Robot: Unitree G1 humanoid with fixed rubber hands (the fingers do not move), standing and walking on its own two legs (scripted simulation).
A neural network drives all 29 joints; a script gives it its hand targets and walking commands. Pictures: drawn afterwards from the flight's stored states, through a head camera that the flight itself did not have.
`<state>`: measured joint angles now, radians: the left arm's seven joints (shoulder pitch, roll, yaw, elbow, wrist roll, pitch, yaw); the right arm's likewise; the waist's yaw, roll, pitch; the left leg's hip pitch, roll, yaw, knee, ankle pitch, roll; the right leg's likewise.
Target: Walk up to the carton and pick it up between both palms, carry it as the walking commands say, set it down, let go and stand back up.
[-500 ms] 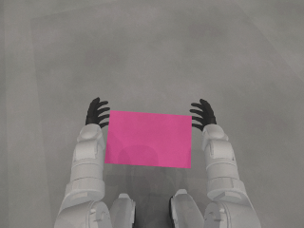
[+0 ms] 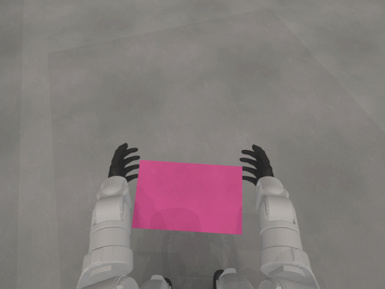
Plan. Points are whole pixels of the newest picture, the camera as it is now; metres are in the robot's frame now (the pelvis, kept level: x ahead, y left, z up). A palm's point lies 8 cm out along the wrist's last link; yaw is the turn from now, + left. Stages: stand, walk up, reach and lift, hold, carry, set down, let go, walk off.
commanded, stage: reach and lift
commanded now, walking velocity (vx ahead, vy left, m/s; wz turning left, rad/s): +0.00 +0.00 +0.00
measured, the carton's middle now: (188, 197) +0.33 +0.01 -0.12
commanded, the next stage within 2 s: hold in 1.72 s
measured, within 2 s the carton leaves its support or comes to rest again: neither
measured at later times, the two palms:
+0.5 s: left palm (109, 176) +0.32 +0.16 +0.05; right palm (277, 173) +0.32 -0.16 +0.04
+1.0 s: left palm (100, 174) +0.31 +0.16 +0.09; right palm (285, 172) +0.30 -0.16 +0.09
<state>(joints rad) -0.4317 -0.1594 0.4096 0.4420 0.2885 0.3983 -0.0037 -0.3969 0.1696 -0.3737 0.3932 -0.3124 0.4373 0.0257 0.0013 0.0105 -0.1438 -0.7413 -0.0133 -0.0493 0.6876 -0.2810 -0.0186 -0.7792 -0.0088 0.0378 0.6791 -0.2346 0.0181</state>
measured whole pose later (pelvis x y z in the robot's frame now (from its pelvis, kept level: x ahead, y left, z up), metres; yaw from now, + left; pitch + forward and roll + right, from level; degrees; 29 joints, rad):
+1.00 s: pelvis +0.01 +0.00 +0.04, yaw +0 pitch -7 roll +0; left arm -0.29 -0.16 0.29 0.24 0.33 0.73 -0.02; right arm -0.29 0.16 -0.26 0.24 -0.31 0.75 0.04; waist -0.01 0.01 0.02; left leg -0.01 0.01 -0.05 0.31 -0.18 -0.02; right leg -0.05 -0.01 0.03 0.31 -0.14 0.01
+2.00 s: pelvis +0.02 +0.00 +0.04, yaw +0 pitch -7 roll +0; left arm -0.23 -0.14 0.23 0.19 0.31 0.74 -0.02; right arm -0.21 0.14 -0.21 0.16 -0.29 0.76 0.04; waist -0.02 0.01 0.03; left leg 0.01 0.00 -0.06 0.29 -0.18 -0.01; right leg -0.03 -0.01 0.03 0.30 -0.15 0.01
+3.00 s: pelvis +0.01 +0.03 +0.01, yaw -6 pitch +4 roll +1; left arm -0.22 -0.14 0.15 -0.11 0.13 0.96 0.14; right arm -0.21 0.14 -0.15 -0.10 -0.16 0.96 -0.12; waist 0.02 -0.03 -0.10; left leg -0.35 -0.03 0.08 0.61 -0.32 0.04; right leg -0.49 -0.05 0.06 0.75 -0.33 0.03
